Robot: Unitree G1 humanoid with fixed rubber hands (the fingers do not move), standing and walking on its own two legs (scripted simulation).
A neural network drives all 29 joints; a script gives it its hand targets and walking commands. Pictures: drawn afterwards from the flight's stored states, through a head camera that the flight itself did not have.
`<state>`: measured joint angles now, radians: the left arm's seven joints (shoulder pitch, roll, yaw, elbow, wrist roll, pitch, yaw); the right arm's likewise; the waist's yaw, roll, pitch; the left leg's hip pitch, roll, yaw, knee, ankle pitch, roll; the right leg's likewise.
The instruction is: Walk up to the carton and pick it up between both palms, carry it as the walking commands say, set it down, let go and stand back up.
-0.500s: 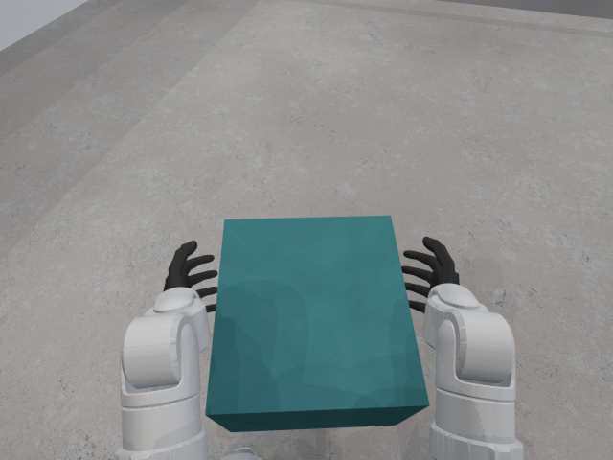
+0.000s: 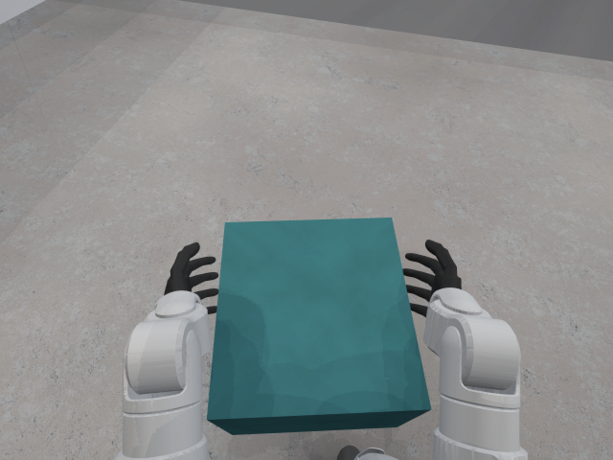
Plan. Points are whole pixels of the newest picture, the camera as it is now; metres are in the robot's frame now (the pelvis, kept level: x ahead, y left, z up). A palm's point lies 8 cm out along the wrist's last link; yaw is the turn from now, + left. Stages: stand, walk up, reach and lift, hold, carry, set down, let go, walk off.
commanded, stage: carry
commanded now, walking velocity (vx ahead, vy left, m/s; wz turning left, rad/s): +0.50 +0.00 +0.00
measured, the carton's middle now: (312, 326) +0.31 +0.00 -0.01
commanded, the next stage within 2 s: none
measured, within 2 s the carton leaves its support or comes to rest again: neither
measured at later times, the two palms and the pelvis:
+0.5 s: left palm (223, 128) +0.62 +0.15 +0.09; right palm (395, 130) +0.64 -0.15 +0.09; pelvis +0.34 -0.02 +0.00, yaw +3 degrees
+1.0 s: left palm (233, 56) +0.90 +0.16 +0.08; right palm (369, 62) +0.91 -0.14 +0.08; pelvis +0.62 +0.00 -0.01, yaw +2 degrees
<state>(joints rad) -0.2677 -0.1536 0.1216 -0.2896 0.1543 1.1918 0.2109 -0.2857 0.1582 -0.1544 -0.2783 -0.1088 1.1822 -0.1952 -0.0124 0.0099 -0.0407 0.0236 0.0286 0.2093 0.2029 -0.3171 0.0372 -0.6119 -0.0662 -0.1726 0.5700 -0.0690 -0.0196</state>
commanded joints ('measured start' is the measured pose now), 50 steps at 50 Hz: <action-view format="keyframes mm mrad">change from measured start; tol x32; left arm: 1 -475 -987 -737 -7 -454 17 -367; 50 -447 -978 -663 92 -448 32 -408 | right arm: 1 -400 910 679 16 420 40 419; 50 -454 952 723 42 416 53 395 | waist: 1 -18 166 -182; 7 37 -276 -431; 27 30 -148 -210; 31 -21 274 -441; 50 -2 -70 -367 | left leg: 1 148 180 -30 75 845 52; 5 -22 142 58 498 829 -10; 7 -574 -58 -43 1040 -67 -41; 9 -665 14 -223 1166 -109 8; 26 -513 12 23 308 240 -17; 33 253 388 -444 176 953 219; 50 -160 128 -84 328 424 -67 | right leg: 1 60 73 -82 -91 51 -18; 5 564 100 -116 -147 20 -41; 7 938 -329 643 -269 -15 -236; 28 680 -127 -52 -87 575 -50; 32 -7 56 113 684 -444 26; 43 329 11 -5 -171 11 38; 50 581 -155 136 -78 697 -41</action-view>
